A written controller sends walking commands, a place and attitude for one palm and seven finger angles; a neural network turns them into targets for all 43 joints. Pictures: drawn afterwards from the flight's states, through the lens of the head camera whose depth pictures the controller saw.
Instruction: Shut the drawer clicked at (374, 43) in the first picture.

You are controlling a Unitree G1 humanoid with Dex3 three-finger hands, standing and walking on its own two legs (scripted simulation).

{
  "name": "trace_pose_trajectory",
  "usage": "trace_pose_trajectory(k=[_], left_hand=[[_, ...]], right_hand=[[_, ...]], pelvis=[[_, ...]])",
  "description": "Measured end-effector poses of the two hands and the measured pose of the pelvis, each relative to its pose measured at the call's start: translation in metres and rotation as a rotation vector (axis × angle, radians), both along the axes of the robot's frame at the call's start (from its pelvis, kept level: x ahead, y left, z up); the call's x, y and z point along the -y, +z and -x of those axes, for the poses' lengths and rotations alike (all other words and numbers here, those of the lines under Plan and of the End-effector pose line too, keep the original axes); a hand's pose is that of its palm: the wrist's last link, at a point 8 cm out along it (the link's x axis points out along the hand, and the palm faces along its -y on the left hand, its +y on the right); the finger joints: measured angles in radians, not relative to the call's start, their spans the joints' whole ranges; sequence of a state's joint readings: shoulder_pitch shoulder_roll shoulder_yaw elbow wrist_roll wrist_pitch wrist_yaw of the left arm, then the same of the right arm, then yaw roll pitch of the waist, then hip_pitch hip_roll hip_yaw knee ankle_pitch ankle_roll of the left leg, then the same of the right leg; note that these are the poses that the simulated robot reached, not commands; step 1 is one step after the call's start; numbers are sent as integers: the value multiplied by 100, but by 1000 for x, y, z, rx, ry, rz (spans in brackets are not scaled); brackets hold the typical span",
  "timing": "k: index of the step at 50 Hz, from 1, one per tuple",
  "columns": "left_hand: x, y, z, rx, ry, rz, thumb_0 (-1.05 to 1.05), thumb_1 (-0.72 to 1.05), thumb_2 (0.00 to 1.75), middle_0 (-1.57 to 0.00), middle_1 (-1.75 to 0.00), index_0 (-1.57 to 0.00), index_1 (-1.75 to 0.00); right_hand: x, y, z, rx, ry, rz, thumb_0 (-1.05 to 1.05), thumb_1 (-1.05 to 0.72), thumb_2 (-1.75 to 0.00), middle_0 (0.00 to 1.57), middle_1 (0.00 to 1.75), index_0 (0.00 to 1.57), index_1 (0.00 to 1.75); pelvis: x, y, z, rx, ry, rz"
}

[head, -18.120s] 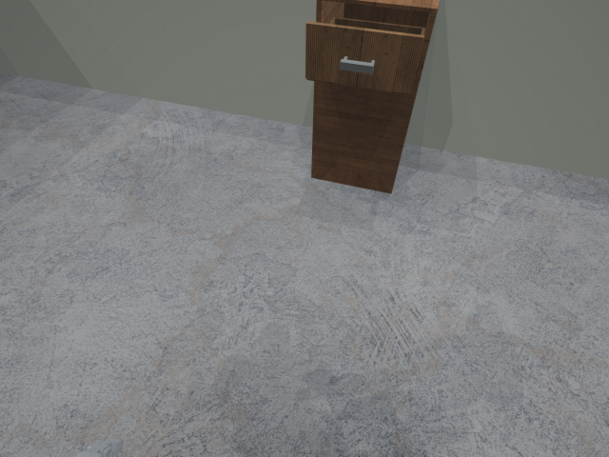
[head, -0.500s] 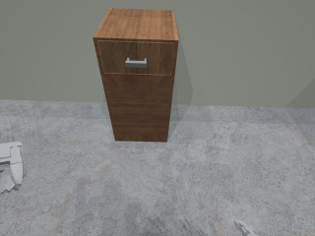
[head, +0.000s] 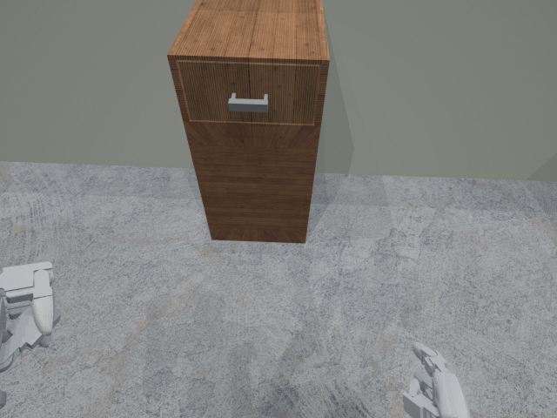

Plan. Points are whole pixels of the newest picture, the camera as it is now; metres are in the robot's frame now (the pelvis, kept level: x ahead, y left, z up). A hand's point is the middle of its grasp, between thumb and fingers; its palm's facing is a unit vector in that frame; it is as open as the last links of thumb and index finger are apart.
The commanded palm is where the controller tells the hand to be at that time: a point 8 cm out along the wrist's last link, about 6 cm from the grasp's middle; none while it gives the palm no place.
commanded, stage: stop stepping back and stand still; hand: left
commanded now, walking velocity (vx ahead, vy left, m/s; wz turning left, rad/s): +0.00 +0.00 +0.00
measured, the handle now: (249, 101) +0.88 +0.13 -0.04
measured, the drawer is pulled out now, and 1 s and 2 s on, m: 0.00 0.00 0.00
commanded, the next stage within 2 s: let the arm hang, fingers relaxed in 0.28 s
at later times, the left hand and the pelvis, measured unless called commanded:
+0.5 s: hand (92, 361) +0.19 +0.26 +0.00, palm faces +0.13 -0.88 -0.47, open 3.1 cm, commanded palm none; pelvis -0.01 +0.02 -0.01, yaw +2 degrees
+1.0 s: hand out of the picture -0.07 +0.22 -0.16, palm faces +0.03 -0.96 -0.27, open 5.7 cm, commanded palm none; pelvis -0.02 +0.01 +0.00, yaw +2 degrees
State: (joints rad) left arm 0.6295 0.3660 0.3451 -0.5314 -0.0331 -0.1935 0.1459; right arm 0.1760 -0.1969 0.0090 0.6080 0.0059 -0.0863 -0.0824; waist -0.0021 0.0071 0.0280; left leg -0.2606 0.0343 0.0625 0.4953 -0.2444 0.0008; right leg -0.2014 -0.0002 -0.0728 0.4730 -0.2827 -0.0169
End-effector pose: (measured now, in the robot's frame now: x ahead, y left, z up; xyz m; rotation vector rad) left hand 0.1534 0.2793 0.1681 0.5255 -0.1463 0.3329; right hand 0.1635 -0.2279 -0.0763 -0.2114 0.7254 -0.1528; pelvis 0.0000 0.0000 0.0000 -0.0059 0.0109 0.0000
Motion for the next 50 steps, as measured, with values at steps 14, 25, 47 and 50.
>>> trace_pose_trajectory(k=[14,25,47,50], left_hand=[[-6,5,-4,3,-22,-9,1,89,90,-140,-160,-141,-160],[-26,-139,-9,-542,44,154,0,90,90,-136,-156,-137,-156],[12,-298,223,-1551,373,501,0,91,90,-60,-76,-60,-76],[13,-297,222,-1546,374,499,0,91,90,-48,-63,-49,-63]], right_hand=[[-5,3,1,-12,-13,8,1,-91,-90,20,30,20,30],[3,-33,19,-139,65,-27,1,-91,-90,20,30,20,30],[-5,-64,202,-743,-84,-57,1,-91,-90,20,30,20,30],[-10,-68,205,-741,-88,-77,1,-91,-90,20,30,20,30]], pelvis=[[-8,2,-3,-11,1,5],[-19,-6,12,-18,28,5],[-10,4,24,36,33,4],[-11,5,25,40,32,2]])
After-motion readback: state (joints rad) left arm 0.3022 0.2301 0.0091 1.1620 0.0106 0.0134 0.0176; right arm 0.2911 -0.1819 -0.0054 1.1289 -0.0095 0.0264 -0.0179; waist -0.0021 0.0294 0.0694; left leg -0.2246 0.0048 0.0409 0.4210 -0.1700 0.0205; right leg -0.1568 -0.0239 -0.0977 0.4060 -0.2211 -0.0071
